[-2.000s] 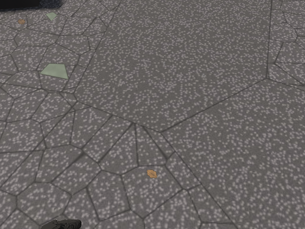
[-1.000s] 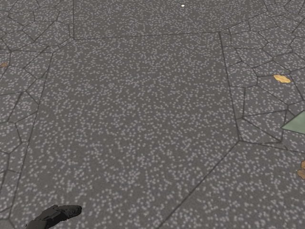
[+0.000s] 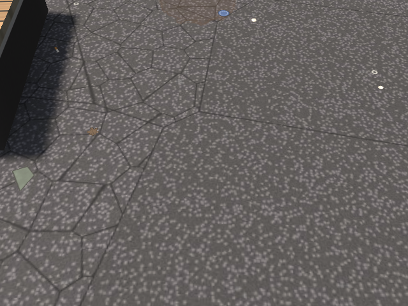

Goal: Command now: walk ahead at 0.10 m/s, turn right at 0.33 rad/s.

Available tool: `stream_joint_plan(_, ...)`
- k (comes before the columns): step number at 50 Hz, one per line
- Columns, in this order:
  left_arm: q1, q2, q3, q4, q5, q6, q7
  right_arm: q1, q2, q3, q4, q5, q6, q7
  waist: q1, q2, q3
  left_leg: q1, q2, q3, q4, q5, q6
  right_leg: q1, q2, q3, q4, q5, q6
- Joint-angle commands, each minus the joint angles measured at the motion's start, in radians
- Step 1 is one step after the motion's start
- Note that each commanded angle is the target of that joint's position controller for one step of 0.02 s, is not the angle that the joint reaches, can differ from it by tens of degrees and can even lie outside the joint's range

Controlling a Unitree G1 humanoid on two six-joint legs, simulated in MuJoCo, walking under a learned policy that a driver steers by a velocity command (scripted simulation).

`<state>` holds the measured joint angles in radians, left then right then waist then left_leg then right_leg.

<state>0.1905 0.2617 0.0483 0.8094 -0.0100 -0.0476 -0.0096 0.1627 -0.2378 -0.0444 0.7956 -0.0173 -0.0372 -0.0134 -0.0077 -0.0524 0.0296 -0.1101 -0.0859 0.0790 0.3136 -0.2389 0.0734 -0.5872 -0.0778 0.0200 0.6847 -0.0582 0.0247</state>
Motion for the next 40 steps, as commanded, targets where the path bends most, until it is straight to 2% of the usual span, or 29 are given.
stream_joint_plan(1,-0.044,0.11,0.034,-0.102,0.004,-0.01,-0.019,0.006,-0.172,-0.049,-0.035,0.015,0.02,-0.022,-0.017,0.138,-0.067,0.091,0.338,-0.075,0.052,0.677,0.127,0.011,0.013,-0.021,-0.022,-0.097,-0.024)
stream_joint_plan(3,0.001,0.108,0.04,-0.106,0.003,-0.009,-0.032,-0.02,-0.175,-0.053,-0.043,0.032,0.037,-0.034,0.011,0.136,-0.069,0.094,0.338,-0.071,0.158,0.711,0.099,0.059,0.042,-0.053,-0.093,-0.127,-0.055)
stream_joint_plan(4,0.063,0.123,0.05,-0.095,0.005,-0.012,-0.032,-0.024,-0.173,-0.053,-0.047,0.038,0.041,-0.04,0.045,0.115,-0.098,0.069,0.297,-0.039,0.266,0.736,0.059,0.17,0.071,-0.064,-0.188,-0.019,-0.084)
stream_joint_plan(5,0.132,0.203,0.076,-0.091,0.013,-0.014,-0.021,0.005,-0.168,-0.052,-0.057,0.023,0.036,-0.042,0.061,0.005,-0.166,-0.03,0.207,0.012,0.464,0.588,-0.012,0.35,0.006,0.071,-0.225,0.363,-0.143)
stream_joint_plan(6,0.171,0.302,0.097,-0.105,0.028,-0.011,-0.004,0.022,-0.118,-0.036,-0.098,-0.016,0.023,-0.032,0.037,-0.207,-0.234,-0.345,0.026,0.038,0.793,-0.053,-0.096,0.6,-0.22,0.404,-0.217,0.817,-0.322)
stream_joint_plan(7,0.195,0.243,0.077,-0.112,0.037,-0.007,0.002,0.009,-0.106,-0.026,-0.101,-0.013,0.013,-0.014,0.06,-0.217,-0.379,-0.481,-0.037,-0.143,0.984,-0.442,-0.107,0.723,-0.306,0.581,-0.262,0.779,-0.44)
stream_joint_plan(8,0.13,0.211,0.07,-0.139,0.027,-0.005,0.002,0.0,-0.137,-0.032,-0.096,0.017,0.013,-0.004,0.056,-0.108,-0.345,-0.52,0.023,-0.205,1.04,-0.407,-0.099,0.681,-0.269,0.502,-0.27,0.615,-0.401)
stream_joint_plan(9,0.066,0.182,0.066,-0.158,0.01,0.003,0.007,-0.032,-0.138,-0.034,-0.095,0.025,0.021,-0.006,0.041,-0.023,-0.267,-0.545,0.055,-0.193,1.01,-0.34,-0.099,0.603,-0.214,0.414,-0.278,0.465,-0.344)
stream_joint_plan(10,0.026,0.162,0.059,-0.167,-0.005,0.015,0.012,-0.051,-0.14,-0.039,-0.091,0.016,0.032,-0.014,0.027,0.038,-0.195,-0.543,0.081,-0.18,0.931,-0.291,-0.107,0.504,-0.176,0.362,-0.306,0.346,-0.302)
stream_joint_plan(11,0.002,0.156,0.055,-0.175,-0.008,0.025,0.018,-0.06,-0.148,-0.045,-0.097,0.011,0.043,-0.022,0.009,0.017,-0.167,-0.495,0.093,-0.173,0.85,-0.249,-0.113,0.427,-0.137,0.334,-0.33,0.247,-0.276)
stream_joint_plan(13,-0.01,0.173,0.064,-0.189,0.006,0.044,0.025,-0.038,-0.116,-0.039,-0.095,0.016,0.052,-0.025,-0.007,-0.054,-0.149,-0.426,0.065,-0.143,0.725,-0.205,-0.132,0.36,-0.084,0.307,-0.354,0.181,-0.259)
stream_joint_plan(15,0.004,0.191,0.073,-0.199,0.009,0.05,0.037,-0.028,-0.109,-0.037,-0.089,0.021,0.05,-0.03,0.001,-0.076,-0.171,-0.396,0.055,-0.147,0.63,-0.18,-0.147,0.365,-0.079,0.315,-0.352,0.156,-0.26)
stream_joint_plan(18,-0.009,0.201,0.079,-0.215,0.005,0.061,0.049,-0.038,-0.11,-0.037,-0.089,0.019,0.046,-0.032,0.015,-0.087,-0.182,-0.348,0.052,-0.161,0.527,-0.121,-0.154,0.337,-0.07,0.349,-0.357,0.012,-0.245)
stream_joint_plan(21,-0.028,0.194,0.078,-0.229,0.009,0.072,0.049,-0.03,-0.122,-0.043,-0.089,0.023,0.036,-0.023,0.022,-0.113,-0.172,-0.314,0.053,-0.163,0.445,-0.111,-0.145,0.326,-0.067,0.395,-0.358,-0.103,-0.232)
stream_joint_plan(23,-0.03,0.182,0.072,-0.232,0.011,0.078,0.046,-0.012,-0.126,-0.045,-0.087,0.024,0.025,-0.013,0.027,-0.125,-0.171,-0.275,0.061,-0.149,0.371,-0.103,-0.13,0.333,-0.071,0.416,-0.335,-0.095,-0.225)
stream_joint_plan(25,-0.045,0.167,0.062,-0.234,0.004,0.087,0.047,0.036,-0.115,-0.045,-0.074,0.02,0.013,0.0,-0.003,-0.119,-0.163,-0.167,0.059,-0.114,0.192,0.001,-0.099,0.3,-0.045,0.403,-0.29,-0.089,-0.193)
stream_joint_plan(26,-0.018,0.149,0.055,-0.227,0.002,0.089,0.047,0.052,-0.129,-0.05,-0.071,0.011,0.01,0.004,-0.005,-0.09,-0.152,-0.1,0.093,-0.133,0.109,0.053,-0.073,0.26,-0.008,0.376,-0.251,-0.138,-0.156)
stream_joint_plan(27,0.014,0.104,0.041,-0.228,0.014,0.087,0.046,0.062,-0.194,-0.061,-0.084,-0.014,0.01,0.002,0.017,0.071,-0.141,-0.042,0.275,-0.32,0.022,0.078,-0.01,0.168,0.081,0.281,-0.089,-0.301,-0.097)
stream_joint_plan(28,-0.011,0.114,0.047,-0.267,0.008,0.074,0.043,0.041,-0.251,-0.071,-0.081,-0.04,0.014,0.002,0.046,0.336,-0.07,-0.125,0.43,-0.548,-0.048,0.171,0.145,0.052,0.21,0.119,0.051,-0.501,-0.049)
stream_joint_plan(29,-0.026,0.18,0.066,-0.255,0.021,0.062,0.043,-0.001,-0.207,-0.061,-0.112,-0.044,0.005,-0.001,0.019,0.292,-0.064,-0.176,0.468,-0.595,-0.062,0.185,0.213,0.064,0.17,0.165,0.261,-0.543,-0.014)
stream_joint_plan(30,-0.01,0.206,0.08,-0.232,0.01,0.063,0.04,-0.031,-0.192,-0.058,-0.121,-0.026,0.002,-0.006,0.03,0.225,-0.061,-0.163,0.426,-0.521,-0.038,0.201,0.191,0.048,0.176,0.171,0.37,-0.5,-0.004)
stream_joint_plan(31,0.019,0.184,0.079,-0.201,0.01,0.071,0.043,-0.055,-0.18,-0.054,-0.123,-0.007,0.001,-0.009,0.045,0.179,-0.059,-0.141,0.368,-0.438,-0.012,0.21,0.147,0.045,0.17,0.169,0.414,-0.457,0.014)
stream_joint_plan(32,0.028,0.159,0.073,-0.191,0.015,0.078,0.047,-0.061,-0.157,-0.046,-0.121,0.01,0.0,-0.01,0.042,0.175,-0.056,-0.11,0.345,-0.4,0.006,0.245,0.127,0.028,0.161,0.175,0.436,-0.416,0.03)
stream_joint_plan(34,0.023,0.099,0.053,-0.184,0.009,0.083,0.044,-0.042,-0.119,-0.03,-0.107,0.012,0.006,-0.011,0.036,0.18,-0.063,-0.093,0.293,-0.308,0.026,0.342,0.118,0.073,0.147,0.138,0.377,-0.381,0.056)
stream_joint_plan(36,-0.02,0.058,0.032,-0.197,0.007,0.079,0.04,-0.024,-0.117,-0.029,-0.097,0.009,0.016,-0.012,0.014,0.219,-0.088,-0.045,0.26,-0.256,0.053,0.383,0.106,0.142,0.098,0.064,0.182,-0.369,0.07)
stream_joint_plan(37,-0.049,0.041,0.024,-0.204,0.006,0.077,0.037,-0.002,-0.13,-0.032,-0.091,0.009,0.022,-0.013,-0.009,0.24,-0.095,-0.037,0.258,-0.252,0.061,0.399,0.109,0.192,0.087,0.037,0.087,-0.384,0.072)
stream_joint_plan(39,-0.052,0.064,0.029,-0.198,-0.005,0.075,0.035,0.039,-0.162,-0.039,-0.079,0.013,0.032,-0.013,-0.027,0.257,-0.1,-0.016,0.275,-0.281,0.083,0.414,0.122,0.263,0.094,0.005,-0.07,-0.353,0.069)
stream_joint_plan(40,-0.023,0.071,0.032,-0.18,-0.007,0.075,0.034,0.033,-0.164,-0.037,-0.076,0.021,0.035,-0.012,-0.01,0.247,-0.095,-0.023,0.27,-0.281,0.098,0.41,0.113,0.318,0.098,-0.008,-0.2,-0.25,0.057)
